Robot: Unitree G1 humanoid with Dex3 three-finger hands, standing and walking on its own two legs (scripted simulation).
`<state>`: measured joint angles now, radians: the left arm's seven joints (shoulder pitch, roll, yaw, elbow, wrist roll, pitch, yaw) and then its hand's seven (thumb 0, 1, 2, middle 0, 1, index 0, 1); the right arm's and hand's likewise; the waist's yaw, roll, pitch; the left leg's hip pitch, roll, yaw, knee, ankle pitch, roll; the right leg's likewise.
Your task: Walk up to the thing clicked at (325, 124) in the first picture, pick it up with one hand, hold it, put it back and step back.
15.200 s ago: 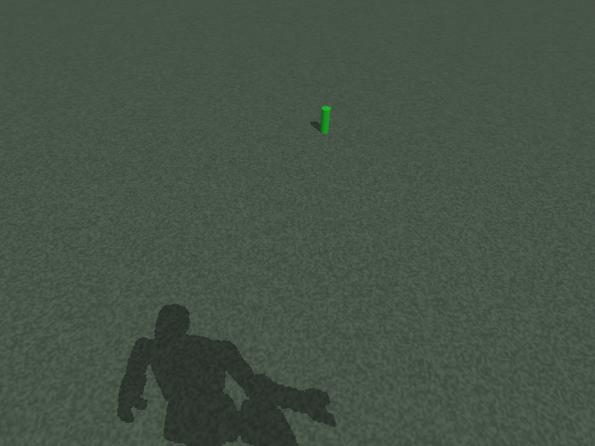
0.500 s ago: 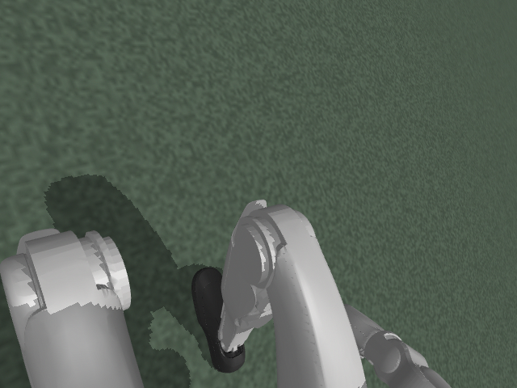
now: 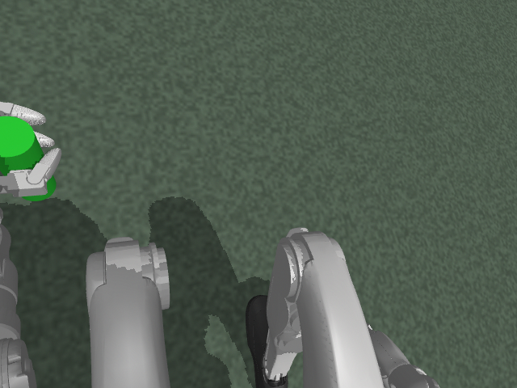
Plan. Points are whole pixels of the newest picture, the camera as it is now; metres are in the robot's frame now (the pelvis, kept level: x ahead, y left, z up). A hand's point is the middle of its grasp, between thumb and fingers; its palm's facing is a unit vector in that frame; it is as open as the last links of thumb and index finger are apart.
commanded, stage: settle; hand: left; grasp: from the side
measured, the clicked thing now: (23, 164) +0.42 +0.31 -0.11
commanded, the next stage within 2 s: lift in 1.10 s
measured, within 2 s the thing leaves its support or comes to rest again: neither
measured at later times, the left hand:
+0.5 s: hand (29, 129) +0.43 +0.28 +0.00, palm faces +0.25 -0.97 -0.05, open 7.3 cm
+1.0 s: hand (25, 116) +0.43 +0.27 +0.03, palm faces +0.25 -0.97 -0.05, open 7.3 cm
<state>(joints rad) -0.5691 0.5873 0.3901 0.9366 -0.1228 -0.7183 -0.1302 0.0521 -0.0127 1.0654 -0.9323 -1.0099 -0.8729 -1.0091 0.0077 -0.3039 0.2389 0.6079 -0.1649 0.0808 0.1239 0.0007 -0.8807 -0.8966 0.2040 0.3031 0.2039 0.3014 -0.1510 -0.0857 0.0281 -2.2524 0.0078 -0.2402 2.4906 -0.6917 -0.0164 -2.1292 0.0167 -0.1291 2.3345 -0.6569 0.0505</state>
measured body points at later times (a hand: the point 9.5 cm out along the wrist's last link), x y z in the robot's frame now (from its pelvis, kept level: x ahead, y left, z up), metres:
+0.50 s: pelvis +0.01 -0.01 +0.03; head +0.22 +0.06 +0.43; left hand +0.41 +0.33 +0.00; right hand +0.18 -0.27 -0.08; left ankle +0.08 +0.13 -0.29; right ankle +0.12 -0.13 -0.29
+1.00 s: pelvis +0.01 -0.01 +0.05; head +0.20 +0.06 +0.45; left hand +0.41 +0.32 +0.03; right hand +0.17 -0.26 -0.07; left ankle +0.08 +0.13 -0.29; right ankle +0.12 -0.13 -0.29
